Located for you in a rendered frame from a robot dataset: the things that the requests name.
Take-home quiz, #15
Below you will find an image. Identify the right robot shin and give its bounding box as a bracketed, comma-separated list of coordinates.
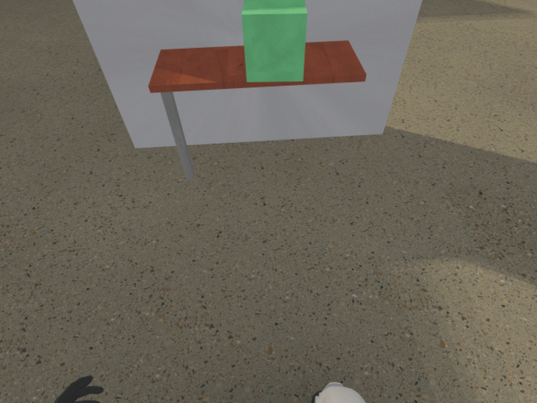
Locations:
[322, 382, 343, 392]

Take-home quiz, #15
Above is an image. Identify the carton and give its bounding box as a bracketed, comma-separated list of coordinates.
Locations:
[242, 0, 307, 82]

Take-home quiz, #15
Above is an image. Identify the robot left hand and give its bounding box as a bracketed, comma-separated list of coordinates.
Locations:
[55, 375, 103, 403]

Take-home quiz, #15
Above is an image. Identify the table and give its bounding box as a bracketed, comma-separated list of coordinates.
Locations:
[149, 40, 367, 181]

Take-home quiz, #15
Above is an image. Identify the robot right thigh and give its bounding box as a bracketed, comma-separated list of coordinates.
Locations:
[315, 386, 366, 403]

